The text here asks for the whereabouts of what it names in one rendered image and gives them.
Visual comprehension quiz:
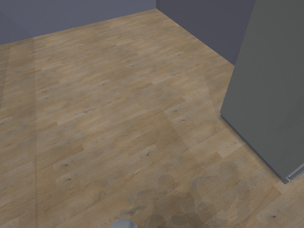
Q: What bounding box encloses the left robot thigh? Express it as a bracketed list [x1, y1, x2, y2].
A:
[110, 218, 138, 228]

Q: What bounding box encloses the fridge door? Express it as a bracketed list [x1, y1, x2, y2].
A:
[219, 0, 304, 179]

